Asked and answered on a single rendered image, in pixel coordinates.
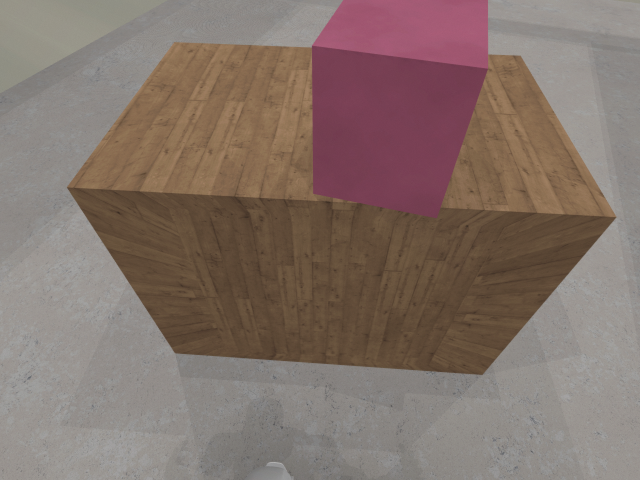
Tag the carton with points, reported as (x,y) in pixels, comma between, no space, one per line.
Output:
(394,87)

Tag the pedestal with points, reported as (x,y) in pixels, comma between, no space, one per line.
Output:
(202,192)

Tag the robot left shin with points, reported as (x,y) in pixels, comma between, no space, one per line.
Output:
(276,464)

